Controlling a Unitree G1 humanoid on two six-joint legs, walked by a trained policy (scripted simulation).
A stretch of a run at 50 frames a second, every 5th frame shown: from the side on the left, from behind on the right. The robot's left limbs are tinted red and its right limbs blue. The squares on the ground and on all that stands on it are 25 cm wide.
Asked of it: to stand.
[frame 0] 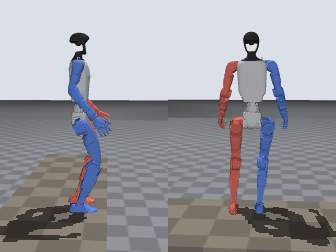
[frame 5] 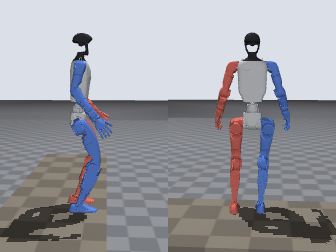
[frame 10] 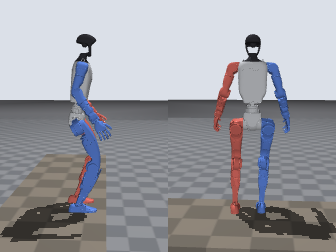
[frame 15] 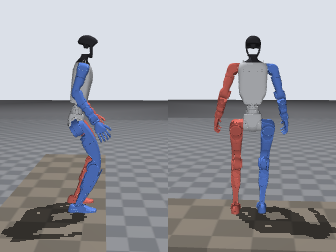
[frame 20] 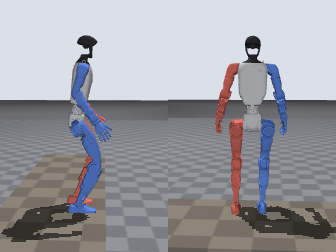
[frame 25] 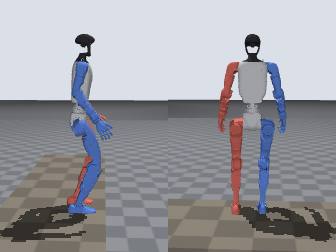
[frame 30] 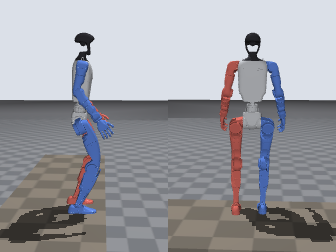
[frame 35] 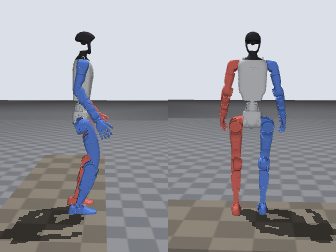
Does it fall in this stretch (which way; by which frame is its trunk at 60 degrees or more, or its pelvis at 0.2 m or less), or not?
no
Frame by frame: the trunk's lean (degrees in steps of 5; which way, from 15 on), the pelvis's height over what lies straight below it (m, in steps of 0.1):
0: 0, 0.8
5: 5, 0.8
10: 5, 0.7
15: 10, 0.7
20: 10, 0.7
25: 5, 0.7
30: 5, 0.8
35: 5, 0.8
